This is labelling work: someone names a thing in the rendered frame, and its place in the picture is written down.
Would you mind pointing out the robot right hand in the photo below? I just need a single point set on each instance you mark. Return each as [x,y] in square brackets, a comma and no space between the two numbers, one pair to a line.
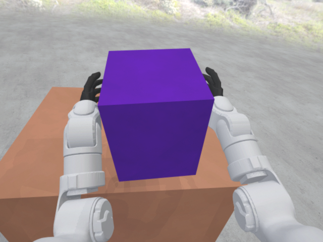
[214,82]

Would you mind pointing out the robot left upper arm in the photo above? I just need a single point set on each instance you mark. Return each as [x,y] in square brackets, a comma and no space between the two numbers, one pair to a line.
[83,220]

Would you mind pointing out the pedestal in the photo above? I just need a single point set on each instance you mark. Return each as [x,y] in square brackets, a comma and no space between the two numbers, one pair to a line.
[192,208]

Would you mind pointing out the robot left forearm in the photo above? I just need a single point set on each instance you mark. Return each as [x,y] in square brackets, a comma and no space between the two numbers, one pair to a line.
[82,153]

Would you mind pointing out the carton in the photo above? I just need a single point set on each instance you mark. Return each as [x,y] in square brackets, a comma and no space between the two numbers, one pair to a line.
[155,107]

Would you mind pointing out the robot right forearm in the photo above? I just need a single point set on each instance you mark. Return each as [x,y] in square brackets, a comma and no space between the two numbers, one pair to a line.
[246,163]

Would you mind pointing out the robot left hand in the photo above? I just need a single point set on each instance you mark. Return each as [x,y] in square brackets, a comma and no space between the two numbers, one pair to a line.
[89,92]

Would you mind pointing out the robot right upper arm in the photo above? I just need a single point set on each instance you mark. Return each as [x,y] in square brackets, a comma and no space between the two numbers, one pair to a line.
[265,210]

